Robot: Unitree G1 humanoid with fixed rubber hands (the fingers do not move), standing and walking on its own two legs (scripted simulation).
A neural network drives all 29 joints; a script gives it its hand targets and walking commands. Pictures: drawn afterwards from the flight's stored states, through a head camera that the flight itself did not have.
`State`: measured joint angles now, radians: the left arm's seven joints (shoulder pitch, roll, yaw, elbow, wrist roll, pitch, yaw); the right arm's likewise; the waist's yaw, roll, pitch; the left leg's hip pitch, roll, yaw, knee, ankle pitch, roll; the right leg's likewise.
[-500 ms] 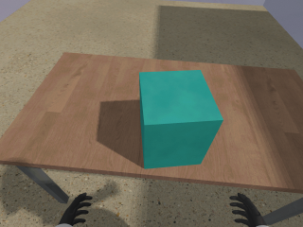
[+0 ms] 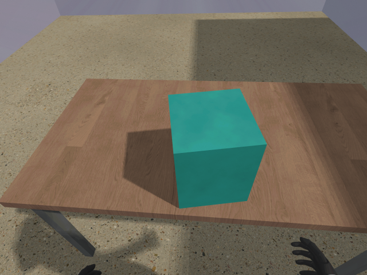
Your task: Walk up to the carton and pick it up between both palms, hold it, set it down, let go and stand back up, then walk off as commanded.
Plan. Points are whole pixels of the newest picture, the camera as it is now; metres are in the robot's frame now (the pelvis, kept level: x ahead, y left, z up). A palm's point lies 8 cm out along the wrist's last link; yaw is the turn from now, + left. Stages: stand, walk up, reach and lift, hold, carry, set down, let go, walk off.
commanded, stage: walk off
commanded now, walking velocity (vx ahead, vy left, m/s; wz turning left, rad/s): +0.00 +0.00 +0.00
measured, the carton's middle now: (208, 149) +0.45 +0.00 -0.01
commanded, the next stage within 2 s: stand in 1.88 s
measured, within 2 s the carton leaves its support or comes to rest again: neither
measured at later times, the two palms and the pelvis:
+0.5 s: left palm out of the picture -0.02 +0.33 -0.13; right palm out of the picture +0.04 -0.27 -0.09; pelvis -0.09 +0.03 -0.01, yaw -1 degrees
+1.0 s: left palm out of the picture -0.16 +0.33 -0.07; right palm out of the picture -0.13 -0.31 -0.12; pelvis -0.25 +0.01 -0.01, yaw -3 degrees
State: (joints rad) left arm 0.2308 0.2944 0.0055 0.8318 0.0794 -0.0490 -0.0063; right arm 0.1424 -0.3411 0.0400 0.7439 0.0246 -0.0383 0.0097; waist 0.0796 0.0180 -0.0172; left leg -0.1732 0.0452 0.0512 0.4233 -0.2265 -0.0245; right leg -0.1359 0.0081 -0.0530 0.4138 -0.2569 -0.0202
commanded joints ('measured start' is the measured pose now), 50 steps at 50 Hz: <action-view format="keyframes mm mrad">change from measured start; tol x32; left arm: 1 -85 219 59 0 -69 -13 0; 50 -37 345 154 -182 -44 49 42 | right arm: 1 -9 -186 -82 -34 -62 3 -14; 50 148 -263 -161 -100 -54 111 -15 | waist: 1 -80 13 -34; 36 -52 222 -7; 39 -13 -295 82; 50 -67 -181 62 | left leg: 1 66 90 -75 -37 192 74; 6 33 72 -32 151 496 94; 14 57 -51 -29 250 -163 101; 19 -13 340 -401 -16 529 332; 36 -147 181 -243 -3 -147 162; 40 -309 -197 -169 707 -401 27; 50 -410 -182 -217 687 -229 -10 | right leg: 1 -58 -122 114 -94 155 -5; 8 -116 -169 184 33 631 -71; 15 -250 -236 239 26 325 -132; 22 -212 72 188 872 -347 -12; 36 -38 1 93 161 -205 -21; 40 -432 -366 715 -235 -387 -179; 50 -14 -173 385 -36 -133 -156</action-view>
